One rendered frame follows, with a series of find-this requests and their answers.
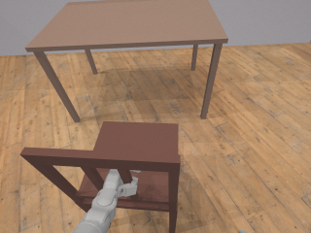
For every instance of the chair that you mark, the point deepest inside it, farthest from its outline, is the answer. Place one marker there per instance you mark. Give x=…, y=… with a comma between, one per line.
x=149, y=147

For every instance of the left robot forearm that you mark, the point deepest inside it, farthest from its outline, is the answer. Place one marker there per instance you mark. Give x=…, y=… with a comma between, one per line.
x=102, y=212

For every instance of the left robot hand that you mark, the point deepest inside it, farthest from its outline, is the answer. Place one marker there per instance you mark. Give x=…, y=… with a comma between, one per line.
x=114, y=181

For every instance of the table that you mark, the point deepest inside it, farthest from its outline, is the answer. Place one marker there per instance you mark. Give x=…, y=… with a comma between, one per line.
x=120, y=24

